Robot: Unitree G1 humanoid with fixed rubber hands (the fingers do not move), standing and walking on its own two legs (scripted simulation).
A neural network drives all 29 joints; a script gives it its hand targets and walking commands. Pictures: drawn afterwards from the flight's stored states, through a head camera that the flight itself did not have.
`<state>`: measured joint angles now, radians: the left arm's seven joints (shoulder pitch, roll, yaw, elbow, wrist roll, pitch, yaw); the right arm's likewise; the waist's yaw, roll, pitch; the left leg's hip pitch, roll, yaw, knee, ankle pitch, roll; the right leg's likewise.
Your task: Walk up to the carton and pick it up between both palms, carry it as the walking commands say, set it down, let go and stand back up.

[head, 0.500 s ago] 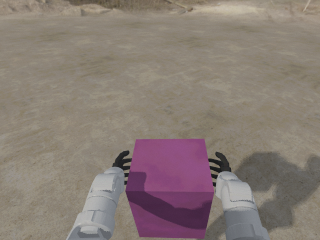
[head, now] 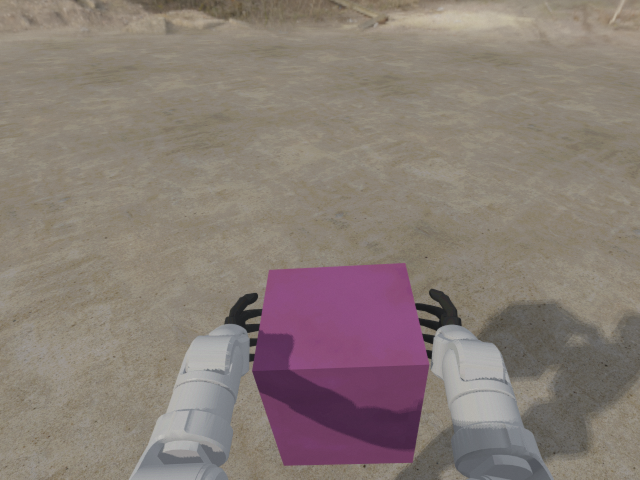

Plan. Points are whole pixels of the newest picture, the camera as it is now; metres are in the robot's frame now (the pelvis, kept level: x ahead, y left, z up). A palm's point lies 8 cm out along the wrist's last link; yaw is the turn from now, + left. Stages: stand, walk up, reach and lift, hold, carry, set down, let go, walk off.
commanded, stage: reach and lift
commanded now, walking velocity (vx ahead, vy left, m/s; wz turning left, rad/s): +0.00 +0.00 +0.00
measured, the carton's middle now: (342, 368) +0.32 +0.00 -0.02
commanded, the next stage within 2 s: hold in 0.48 s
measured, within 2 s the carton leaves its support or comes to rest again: neither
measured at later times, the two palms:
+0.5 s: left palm (234, 352) +0.30 +0.15 +0.04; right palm (447, 352) +0.30 -0.14 +0.06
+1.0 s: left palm (231, 363) +0.29 +0.15 +0.04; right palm (448, 362) +0.29 -0.14 +0.06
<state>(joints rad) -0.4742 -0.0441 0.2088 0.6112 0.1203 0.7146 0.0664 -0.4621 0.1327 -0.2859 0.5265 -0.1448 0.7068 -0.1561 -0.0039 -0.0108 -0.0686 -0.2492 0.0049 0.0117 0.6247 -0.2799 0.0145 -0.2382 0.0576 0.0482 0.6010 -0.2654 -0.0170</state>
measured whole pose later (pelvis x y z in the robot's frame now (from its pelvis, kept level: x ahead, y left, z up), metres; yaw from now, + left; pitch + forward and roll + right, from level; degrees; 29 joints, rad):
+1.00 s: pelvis -0.01 +0.00 +0.00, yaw +0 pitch -6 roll -1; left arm -0.38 -0.05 0.17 0.54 0.12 0.73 0.05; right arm -0.36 0.14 -0.22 0.44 -0.14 0.73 -0.16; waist 0.00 -0.01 -0.07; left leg -0.25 0.00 0.01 0.62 -0.27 0.01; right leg -0.24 0.06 0.05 0.60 -0.26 -0.02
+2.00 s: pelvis +0.00 -0.05 -0.01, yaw +1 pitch -1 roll +1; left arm -0.21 -0.12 0.11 -0.18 0.12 1.16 0.07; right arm -0.28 0.16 -0.11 -0.20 -0.14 1.17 -0.14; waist -0.02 0.00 -0.08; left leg -0.34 0.04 0.01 0.65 -0.29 -0.04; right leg -0.38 0.03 0.00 0.73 -0.32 -0.01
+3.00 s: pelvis -0.08 -0.21 -0.01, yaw +3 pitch +1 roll +1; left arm -0.15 -0.13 0.06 -0.35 0.08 1.28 0.13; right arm -0.15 0.13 -0.07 -0.39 -0.11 1.24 -0.12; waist 0.02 -0.01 -0.10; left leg -0.42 0.12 0.04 0.85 -0.47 -0.09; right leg -0.45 0.00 -0.11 0.68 -0.25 -0.08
